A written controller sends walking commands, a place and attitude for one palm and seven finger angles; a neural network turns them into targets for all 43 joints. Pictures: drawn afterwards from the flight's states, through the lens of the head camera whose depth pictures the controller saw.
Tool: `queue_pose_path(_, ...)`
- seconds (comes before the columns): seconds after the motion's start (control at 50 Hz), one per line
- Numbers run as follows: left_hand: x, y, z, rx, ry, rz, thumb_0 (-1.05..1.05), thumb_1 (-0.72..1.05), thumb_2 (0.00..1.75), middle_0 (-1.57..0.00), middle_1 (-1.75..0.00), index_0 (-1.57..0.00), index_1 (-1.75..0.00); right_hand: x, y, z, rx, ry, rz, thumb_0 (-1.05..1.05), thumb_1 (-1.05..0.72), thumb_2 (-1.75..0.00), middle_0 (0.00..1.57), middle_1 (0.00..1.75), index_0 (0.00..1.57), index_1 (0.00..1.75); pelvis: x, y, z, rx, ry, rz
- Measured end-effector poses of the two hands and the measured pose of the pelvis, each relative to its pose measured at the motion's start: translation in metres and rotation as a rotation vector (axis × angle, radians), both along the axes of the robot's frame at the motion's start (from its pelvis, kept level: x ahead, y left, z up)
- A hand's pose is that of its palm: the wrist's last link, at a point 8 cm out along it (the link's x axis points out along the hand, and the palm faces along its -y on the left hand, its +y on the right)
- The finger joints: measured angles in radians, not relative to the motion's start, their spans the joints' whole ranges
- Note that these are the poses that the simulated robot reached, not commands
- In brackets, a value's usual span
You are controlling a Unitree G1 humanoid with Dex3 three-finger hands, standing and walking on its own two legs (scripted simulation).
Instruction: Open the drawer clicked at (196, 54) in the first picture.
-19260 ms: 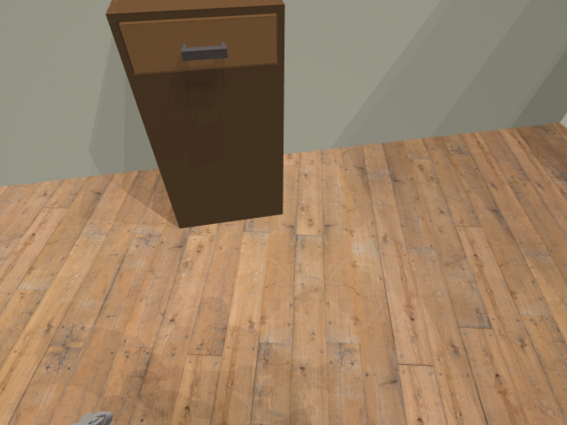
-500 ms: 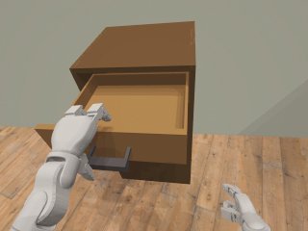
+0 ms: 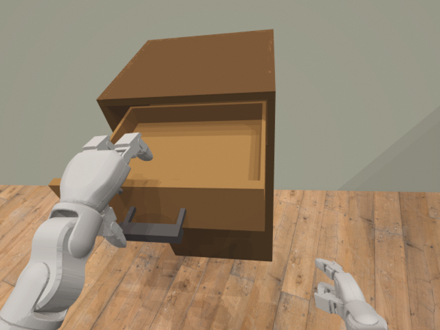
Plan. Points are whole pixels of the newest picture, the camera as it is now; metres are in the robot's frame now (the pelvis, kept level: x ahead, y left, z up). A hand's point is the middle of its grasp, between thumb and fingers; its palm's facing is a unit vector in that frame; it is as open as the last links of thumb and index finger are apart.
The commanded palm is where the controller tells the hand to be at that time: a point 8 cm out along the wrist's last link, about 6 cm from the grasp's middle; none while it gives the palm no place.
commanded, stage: draw the hand back to the body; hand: left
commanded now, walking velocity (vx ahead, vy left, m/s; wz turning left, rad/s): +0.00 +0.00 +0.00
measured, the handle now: (153, 222) +0.30 +0.20 +0.04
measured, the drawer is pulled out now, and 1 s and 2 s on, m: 0.29 0.29 0.29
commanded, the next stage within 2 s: step back with the hand held close in 1.52 s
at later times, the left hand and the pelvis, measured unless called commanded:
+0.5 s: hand (87, 210) +0.23 +0.24 +0.17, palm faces +0.17 -0.07 -0.98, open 13.8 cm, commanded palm +0.18 +0.24 +0.23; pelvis +0.00 +0.00 +0.00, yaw +1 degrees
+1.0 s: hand (69, 197) +0.22 +0.23 +0.22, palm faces +0.41 -0.84 -0.36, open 11.5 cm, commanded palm +0.16 +0.28 +0.23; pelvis +0.02 +0.01 +0.00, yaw +0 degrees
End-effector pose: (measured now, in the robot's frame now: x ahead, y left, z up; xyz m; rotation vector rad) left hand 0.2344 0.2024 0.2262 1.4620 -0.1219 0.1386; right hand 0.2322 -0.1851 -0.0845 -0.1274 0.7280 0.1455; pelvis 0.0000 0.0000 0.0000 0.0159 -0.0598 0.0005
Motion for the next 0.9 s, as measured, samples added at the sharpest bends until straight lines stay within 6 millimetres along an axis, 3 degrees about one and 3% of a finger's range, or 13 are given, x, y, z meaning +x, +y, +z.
queue_pose_path(0.54,-0.041,0.038,-0.003,0.022,0.011,0.078,0.0,-0.49,0.3,-0.32,-1.2,-0.32,-1.2,-0.005,0.002,0.001,-0.042,-0.016,0.007,0.01,-0.91,-0.9,0.2,0.3,0.2,0.3,-0.005,0.004,0.0,-0.005,-0.009,0.013)
queue_pose_path(0.62,-0.052,0.041,-0.001,-0.594,-0.153,-0.091,0.0,-0.47,0.31,-0.32,-1.19,-0.32,-1.19,-0.011,0.001,0.009,-0.065,-0.092,-0.031,0.02,-0.91,-0.9,0.2,0.3,0.2,0.3,-0.004,0.004,0.0,-0.015,-0.024,0.012)
queue_pose_path(0.68,-0.06,0.044,0.001,-0.833,-0.306,-0.153,0.0,-0.43,0.33,-0.31,-1.16,-0.32,-1.16,-0.022,-0.003,0.014,-0.103,-0.123,-0.054,0.01,-0.91,-0.9,0.2,0.3,0.2,0.3,0.0,0.002,0.001,-0.022,-0.032,0.01)
queue_pose_path(0.78,-0.061,0.056,0.003,-0.971,-0.469,-0.166,0.0,-0.31,0.38,-0.3,-1.08,-0.31,-1.08,-0.037,-0.011,0.012,-0.152,-0.1,-0.073,0.01,-0.91,-0.9,0.2,0.3,0.2,0.3,0.008,0.003,0.002,-0.026,-0.042,0.013)
queue_pose_path(0.9,-0.057,0.065,0.0,-0.972,-0.461,-0.155,0.0,-0.13,0.46,-0.28,-0.96,-0.29,-0.96,-0.044,-0.019,0.009,-0.179,-0.07,-0.101,0.02,-0.91,-0.9,0.2,0.3,0.21,0.3,0.017,0.007,0.002,-0.028,-0.036,0.007)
